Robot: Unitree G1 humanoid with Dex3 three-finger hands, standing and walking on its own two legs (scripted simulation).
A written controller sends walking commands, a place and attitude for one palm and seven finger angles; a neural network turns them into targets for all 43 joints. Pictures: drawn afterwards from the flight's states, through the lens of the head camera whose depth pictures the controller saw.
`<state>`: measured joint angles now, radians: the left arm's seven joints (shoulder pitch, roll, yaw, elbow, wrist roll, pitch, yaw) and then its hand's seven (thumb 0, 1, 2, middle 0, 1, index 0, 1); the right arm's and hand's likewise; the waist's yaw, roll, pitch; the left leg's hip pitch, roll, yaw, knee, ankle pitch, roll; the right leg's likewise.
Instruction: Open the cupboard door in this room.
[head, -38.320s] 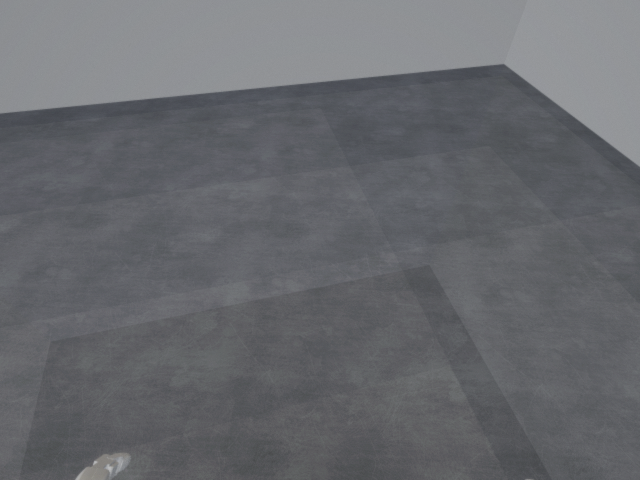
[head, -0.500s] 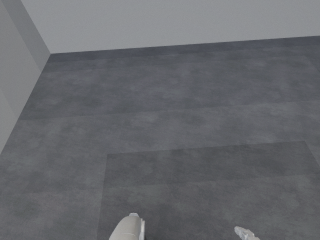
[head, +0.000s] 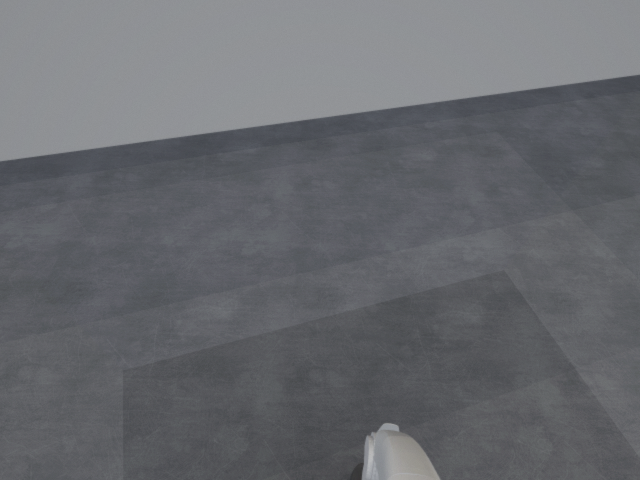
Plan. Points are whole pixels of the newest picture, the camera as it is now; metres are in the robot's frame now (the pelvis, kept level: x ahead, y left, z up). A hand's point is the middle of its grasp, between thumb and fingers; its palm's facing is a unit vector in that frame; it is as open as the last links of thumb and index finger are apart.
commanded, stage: turn to face it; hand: left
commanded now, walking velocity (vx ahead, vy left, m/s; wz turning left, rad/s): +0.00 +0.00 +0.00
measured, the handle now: out of the picture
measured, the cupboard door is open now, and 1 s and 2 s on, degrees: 40 40 40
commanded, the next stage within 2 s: none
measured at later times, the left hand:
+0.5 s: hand (205, 410) +0.23 +0.18 -0.16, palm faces +0.16 -0.96 -0.21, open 7.2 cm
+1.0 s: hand (168, 417) +0.22 +0.23 -0.15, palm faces +0.40 -0.87 -0.30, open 7.4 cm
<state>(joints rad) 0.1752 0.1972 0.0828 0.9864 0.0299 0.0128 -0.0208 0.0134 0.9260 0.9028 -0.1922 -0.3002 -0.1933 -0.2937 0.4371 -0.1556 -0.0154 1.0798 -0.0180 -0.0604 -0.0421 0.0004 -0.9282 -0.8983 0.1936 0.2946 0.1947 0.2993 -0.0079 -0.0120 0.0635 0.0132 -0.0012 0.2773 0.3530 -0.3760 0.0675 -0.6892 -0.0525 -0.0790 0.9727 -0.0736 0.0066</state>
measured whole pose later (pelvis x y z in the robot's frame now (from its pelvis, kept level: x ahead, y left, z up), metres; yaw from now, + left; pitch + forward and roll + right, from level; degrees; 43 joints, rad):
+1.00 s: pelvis +0.20 -0.01 -0.01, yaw +25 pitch +2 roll +1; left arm 0.11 0.23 0.06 0.90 0.01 0.04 0.01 0.01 0.91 0.90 -0.19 -0.30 -0.20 -0.29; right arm 0.19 -0.22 -0.06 0.94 -0.03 0.04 0.01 0.00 -0.91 -0.90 0.20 0.30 0.20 0.30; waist -0.03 0.03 0.08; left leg -0.33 0.00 -0.04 0.54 -0.24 -0.02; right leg -0.40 -0.05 -0.01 0.77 -0.40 0.11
